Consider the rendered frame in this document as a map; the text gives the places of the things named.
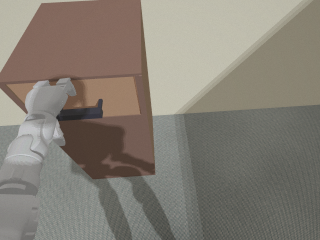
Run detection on cabinet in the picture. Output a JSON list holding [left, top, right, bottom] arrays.
[[0, 0, 156, 180]]

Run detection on robot left upper arm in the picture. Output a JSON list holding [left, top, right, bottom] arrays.
[[0, 194, 41, 240]]

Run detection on left robot forearm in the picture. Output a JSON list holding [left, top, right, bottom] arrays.
[[0, 111, 57, 196]]

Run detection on robot left hand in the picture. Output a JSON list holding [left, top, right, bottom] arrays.
[[25, 77, 77, 146]]

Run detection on drawer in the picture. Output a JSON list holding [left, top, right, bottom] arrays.
[[7, 76, 140, 117]]

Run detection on handle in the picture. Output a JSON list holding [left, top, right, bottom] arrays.
[[56, 99, 103, 121]]

